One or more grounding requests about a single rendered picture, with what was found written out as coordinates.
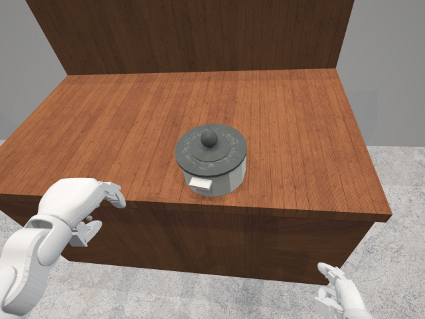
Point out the robot right hand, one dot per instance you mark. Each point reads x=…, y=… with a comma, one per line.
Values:
x=333, y=304

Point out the knob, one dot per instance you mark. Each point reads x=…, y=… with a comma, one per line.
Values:
x=209, y=138

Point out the pot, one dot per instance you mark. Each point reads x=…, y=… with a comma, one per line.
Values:
x=216, y=186

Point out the robot left hand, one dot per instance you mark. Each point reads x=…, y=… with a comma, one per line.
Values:
x=73, y=199

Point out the lid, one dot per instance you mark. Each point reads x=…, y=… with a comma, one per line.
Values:
x=196, y=159

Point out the table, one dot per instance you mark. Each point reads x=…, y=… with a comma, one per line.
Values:
x=142, y=73

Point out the robot left forearm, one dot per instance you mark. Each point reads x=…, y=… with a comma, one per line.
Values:
x=26, y=260

